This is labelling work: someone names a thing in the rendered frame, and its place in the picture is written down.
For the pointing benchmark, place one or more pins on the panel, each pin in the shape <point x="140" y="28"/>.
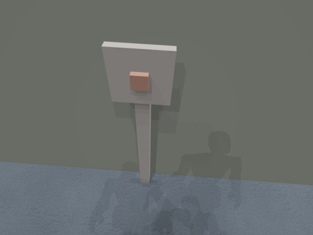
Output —
<point x="159" y="61"/>

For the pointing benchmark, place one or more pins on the button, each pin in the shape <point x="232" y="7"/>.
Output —
<point x="139" y="81"/>

